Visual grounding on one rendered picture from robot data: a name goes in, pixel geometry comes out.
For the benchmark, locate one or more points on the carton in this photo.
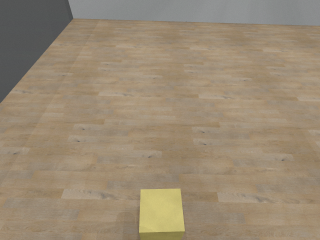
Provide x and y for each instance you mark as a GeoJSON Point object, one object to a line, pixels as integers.
{"type": "Point", "coordinates": [161, 214]}

